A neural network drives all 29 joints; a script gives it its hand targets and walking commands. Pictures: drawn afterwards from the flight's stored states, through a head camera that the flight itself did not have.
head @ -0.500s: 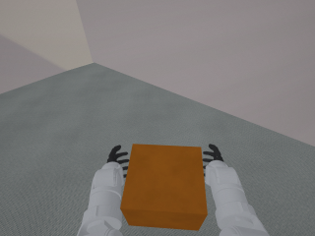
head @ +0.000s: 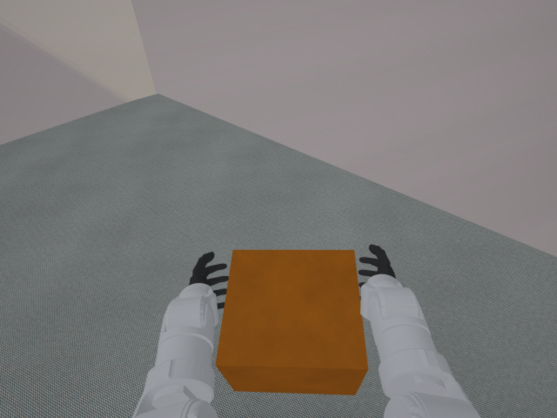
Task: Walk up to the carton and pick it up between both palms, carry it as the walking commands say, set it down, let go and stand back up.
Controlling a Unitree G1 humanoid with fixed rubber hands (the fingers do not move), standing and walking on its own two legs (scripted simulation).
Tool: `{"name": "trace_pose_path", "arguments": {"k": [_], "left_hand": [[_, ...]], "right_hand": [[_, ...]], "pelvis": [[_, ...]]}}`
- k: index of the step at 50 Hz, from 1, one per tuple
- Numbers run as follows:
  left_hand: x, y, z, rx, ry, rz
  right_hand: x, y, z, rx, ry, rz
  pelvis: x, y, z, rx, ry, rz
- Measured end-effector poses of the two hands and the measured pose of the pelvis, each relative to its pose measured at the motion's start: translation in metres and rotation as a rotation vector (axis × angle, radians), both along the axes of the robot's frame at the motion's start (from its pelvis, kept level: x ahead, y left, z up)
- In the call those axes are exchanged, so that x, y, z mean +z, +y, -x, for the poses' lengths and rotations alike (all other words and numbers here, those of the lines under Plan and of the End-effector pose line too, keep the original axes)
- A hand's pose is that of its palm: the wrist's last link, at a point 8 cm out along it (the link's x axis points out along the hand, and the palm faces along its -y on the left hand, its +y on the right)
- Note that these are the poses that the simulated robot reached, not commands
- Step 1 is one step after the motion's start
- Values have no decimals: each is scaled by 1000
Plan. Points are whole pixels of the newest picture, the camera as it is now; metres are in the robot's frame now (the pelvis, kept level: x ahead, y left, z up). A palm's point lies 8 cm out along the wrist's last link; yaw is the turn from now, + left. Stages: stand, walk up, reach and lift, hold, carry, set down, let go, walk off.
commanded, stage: hold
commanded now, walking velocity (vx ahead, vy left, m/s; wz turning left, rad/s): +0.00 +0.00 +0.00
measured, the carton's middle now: (293, 321) +0.31 -0.01 -0.05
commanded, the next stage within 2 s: carry in 0.22 s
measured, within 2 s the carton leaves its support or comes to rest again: neither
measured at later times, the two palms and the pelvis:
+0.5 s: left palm (194, 266) +0.32 +0.14 +0.10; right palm (386, 265) +0.30 -0.15 +0.09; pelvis +0.01 +0.02 -0.01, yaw +0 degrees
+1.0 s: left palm (182, 269) +0.30 +0.15 +0.11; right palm (380, 267) +0.29 -0.13 +0.10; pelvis +0.02 +0.03 -0.01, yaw +1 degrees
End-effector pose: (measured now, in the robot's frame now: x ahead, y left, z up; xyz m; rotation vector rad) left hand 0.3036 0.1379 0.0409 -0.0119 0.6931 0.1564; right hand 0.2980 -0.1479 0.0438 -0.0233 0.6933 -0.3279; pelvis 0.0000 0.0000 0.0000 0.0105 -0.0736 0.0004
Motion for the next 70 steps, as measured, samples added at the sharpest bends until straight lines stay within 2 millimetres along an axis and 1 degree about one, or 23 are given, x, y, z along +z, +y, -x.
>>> {"name": "trace_pose_path", "arguments": {"k": [2,7,10,13,16,18,21,26,29,36,47,59,70], "left_hand": [[2,0,-6,-24,-3,-16],[18,-5,-19,-65,-44,-33],[23,-7,-20,-86,-55,-40],[22,-7,-18,-107,-38,-37],[20,-7,-15,-104,-30,-39],[22,-6,-13,-101,-34,-47],[34,-3,-13,-86,-58,-70],[61,3,-12,-59,-107,-66],[67,7,-10,-50,-97,-64],[66,16,-1,-16,-27,-58],[67,15,1,-10,12,-61],[69,13,4,-10,8,-60],[66,14,6,-9,18,-55]], "right_hand": [[1,0,-3,-12,-5,0],[8,-5,-6,-28,-49,-17],[12,-9,-6,-32,-62,-26],[13,-10,-4,-33,-53,-32],[12,-9,-1,-28,-51,-30],[16,-8,-1,-27,-56,-29],[27,-3,-2,-28,-80,-23],[54,3,-3,-31,-131,-28],[61,8,0,-34,-121,-29],[61,17,4,-14,-47,-27],[58,15,6,-16,-2,-52],[59,13,11,-17,-2,-55],[57,14,12,-16,11,-49]], "pelvis": [[1,4,-4,0,10,4],[2,11,-14,0,24,13],[3,14,-18,0,21,17],[3,14,-19,0,16,18],[-1,14,-17,-1,12,16],[-4,14,-16,-1,12,14],[-7,15,-15,0,22,13],[-8,20,-15,7,42,8],[-9,25,-16,8,43,11],[-12,29,-20,13,46,8],[-12,29,-23,13,57,8],[-12,27,-19,13,54,6],[-12,28,-17,13,60,7]]}}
